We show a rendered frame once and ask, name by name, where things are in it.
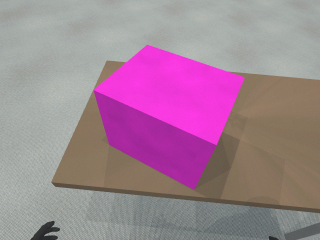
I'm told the robot left hand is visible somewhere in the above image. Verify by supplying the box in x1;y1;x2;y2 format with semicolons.
30;221;60;240

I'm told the table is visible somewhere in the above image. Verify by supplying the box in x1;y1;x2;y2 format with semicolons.
51;60;320;240

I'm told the carton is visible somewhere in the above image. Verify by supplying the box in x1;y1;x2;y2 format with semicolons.
93;45;245;190

